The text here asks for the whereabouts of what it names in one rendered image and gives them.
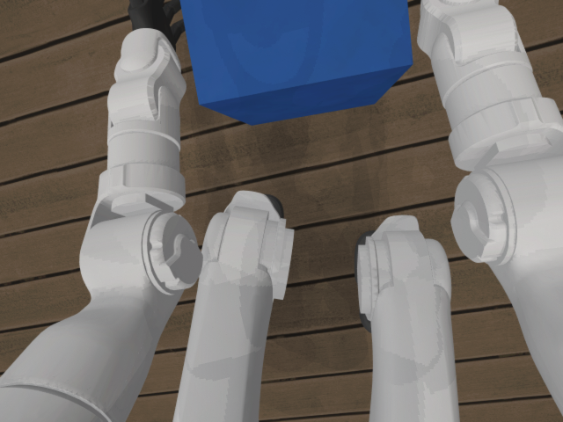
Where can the robot left forearm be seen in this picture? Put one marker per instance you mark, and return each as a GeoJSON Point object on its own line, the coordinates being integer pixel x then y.
{"type": "Point", "coordinates": [143, 135]}

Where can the left robot upper arm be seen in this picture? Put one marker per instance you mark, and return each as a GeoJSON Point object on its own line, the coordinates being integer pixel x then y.
{"type": "Point", "coordinates": [91, 367]}

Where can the carton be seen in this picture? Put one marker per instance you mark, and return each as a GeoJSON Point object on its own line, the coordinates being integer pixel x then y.
{"type": "Point", "coordinates": [261, 61]}

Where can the left robot hand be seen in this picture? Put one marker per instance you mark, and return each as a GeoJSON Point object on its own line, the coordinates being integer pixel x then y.
{"type": "Point", "coordinates": [151, 14]}

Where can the left robot thigh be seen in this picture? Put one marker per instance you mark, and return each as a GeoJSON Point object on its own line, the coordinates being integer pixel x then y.
{"type": "Point", "coordinates": [221, 377]}

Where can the robot left shin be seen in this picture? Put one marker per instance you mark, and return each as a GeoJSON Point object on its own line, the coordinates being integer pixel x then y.
{"type": "Point", "coordinates": [213, 239]}

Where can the right robot upper arm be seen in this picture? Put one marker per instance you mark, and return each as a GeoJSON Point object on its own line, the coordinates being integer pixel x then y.
{"type": "Point", "coordinates": [510, 216]}

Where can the robot right forearm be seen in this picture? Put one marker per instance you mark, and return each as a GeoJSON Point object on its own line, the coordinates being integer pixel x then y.
{"type": "Point", "coordinates": [484, 77]}

